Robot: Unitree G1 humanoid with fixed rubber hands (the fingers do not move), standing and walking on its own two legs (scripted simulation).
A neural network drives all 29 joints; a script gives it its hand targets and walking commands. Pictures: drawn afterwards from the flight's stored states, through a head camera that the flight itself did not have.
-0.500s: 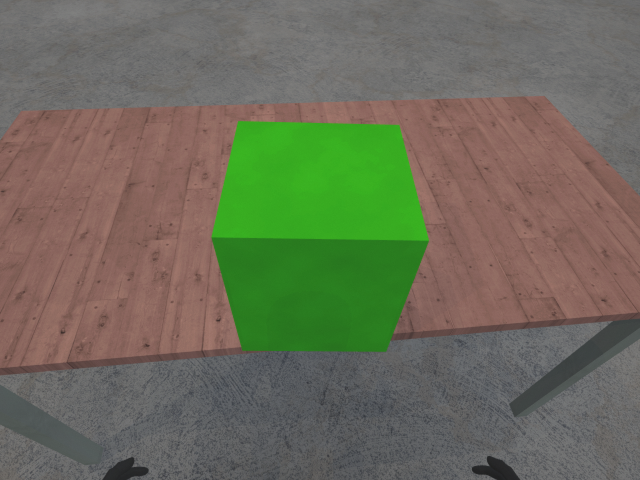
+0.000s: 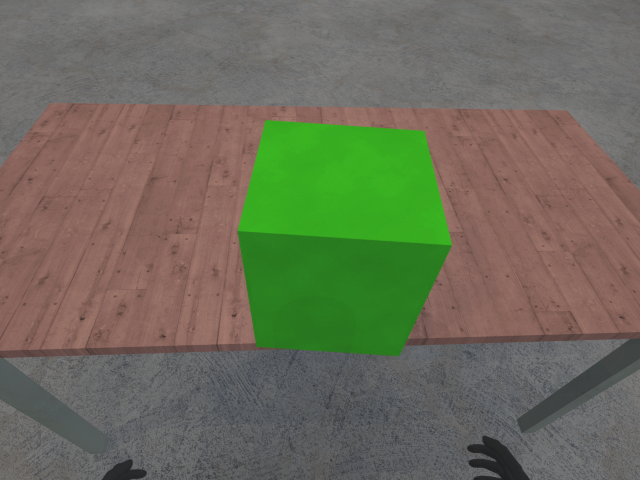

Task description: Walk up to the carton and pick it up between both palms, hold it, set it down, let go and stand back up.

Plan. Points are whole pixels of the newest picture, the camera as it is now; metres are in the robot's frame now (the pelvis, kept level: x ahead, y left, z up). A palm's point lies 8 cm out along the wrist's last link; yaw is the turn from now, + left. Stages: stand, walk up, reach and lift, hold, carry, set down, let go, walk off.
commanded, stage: walk up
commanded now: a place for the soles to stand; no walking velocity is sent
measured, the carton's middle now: (336, 244) +0.40 -0.02 +0.07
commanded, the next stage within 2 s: reach and lift in 0.58 s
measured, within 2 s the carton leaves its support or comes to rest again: neither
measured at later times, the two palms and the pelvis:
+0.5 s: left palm out of the picture +0.05 +0.27 -0.10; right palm out of the picture +0.10 -0.25 -0.09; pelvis -0.01 +0.00 +0.00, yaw +2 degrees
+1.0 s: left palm (145, 429) +0.19 +0.22 -0.05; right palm out of the picture +0.13 -0.29 -0.04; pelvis +0.01 -0.02 +0.01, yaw -5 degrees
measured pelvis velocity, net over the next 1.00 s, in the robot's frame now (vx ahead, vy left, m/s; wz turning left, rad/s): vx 0.01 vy -0.02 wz -0.09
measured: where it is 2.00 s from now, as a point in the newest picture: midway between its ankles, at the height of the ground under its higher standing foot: outside the picture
